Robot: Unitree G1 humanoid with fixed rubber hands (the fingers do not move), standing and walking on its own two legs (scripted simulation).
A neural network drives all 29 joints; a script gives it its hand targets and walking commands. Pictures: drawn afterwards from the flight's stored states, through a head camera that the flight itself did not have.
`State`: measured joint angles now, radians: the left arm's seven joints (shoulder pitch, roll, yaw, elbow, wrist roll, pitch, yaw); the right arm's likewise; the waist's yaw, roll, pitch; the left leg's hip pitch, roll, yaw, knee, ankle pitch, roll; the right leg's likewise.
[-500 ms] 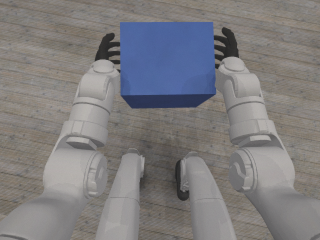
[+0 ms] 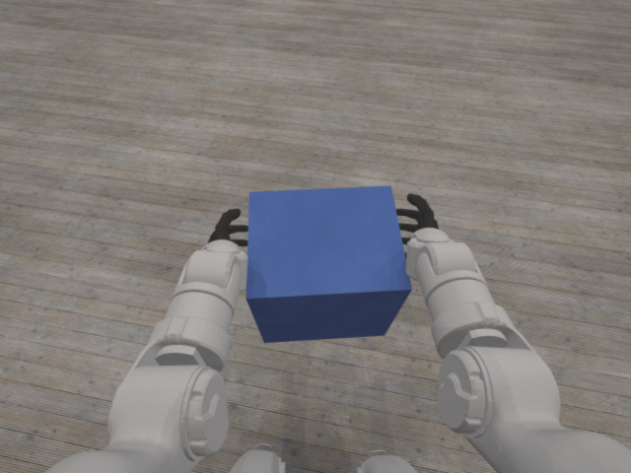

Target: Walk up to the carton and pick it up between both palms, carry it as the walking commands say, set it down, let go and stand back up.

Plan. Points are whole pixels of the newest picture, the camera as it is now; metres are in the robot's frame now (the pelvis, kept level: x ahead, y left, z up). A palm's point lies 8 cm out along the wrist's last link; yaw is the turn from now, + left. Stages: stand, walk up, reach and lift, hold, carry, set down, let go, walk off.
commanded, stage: reach and lift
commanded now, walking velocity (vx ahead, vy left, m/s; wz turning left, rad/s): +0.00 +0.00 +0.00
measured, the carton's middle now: (322, 270) +0.41 +0.00 -0.01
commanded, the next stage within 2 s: hold in 1.46 s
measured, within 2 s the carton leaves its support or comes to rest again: neither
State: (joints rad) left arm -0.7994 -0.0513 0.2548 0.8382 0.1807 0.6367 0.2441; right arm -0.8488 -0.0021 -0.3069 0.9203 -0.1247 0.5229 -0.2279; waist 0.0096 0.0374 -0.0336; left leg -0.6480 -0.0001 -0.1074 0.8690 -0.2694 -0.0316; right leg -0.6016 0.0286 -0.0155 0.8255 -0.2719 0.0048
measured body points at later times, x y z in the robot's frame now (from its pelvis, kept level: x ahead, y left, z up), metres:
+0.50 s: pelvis +0.04 +0.00 +0.03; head -0.03 +0.00 +0.47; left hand +0.39 +0.14 +0.10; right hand +0.40 -0.15 +0.11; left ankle +0.11 +0.13 -0.69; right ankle +0.09 -0.13 -0.69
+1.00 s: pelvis +0.04 +0.00 +0.03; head -0.03 +0.00 +0.48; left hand +0.38 +0.14 +0.10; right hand +0.39 -0.15 +0.10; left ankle +0.11 +0.13 -0.69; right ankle +0.09 -0.13 -0.69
